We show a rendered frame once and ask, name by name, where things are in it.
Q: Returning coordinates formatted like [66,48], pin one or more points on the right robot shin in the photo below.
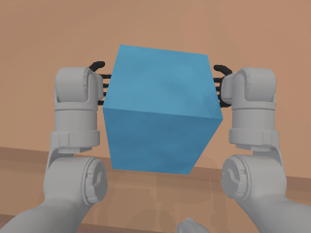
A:
[188,219]

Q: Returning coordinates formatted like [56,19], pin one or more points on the carton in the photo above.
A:
[161,110]

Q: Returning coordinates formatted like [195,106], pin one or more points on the left robot upper arm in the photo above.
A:
[72,186]

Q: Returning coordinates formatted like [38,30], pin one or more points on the right robot upper arm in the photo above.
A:
[258,184]

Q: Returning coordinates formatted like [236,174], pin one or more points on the right robot hand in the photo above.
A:
[226,72]

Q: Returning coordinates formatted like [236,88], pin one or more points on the robot right forearm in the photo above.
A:
[251,92]

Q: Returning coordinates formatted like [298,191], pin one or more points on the robot left forearm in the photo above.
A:
[77,91]

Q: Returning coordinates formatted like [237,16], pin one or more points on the right robot thigh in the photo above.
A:
[190,227]

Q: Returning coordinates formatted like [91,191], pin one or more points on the left robot hand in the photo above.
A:
[93,67]

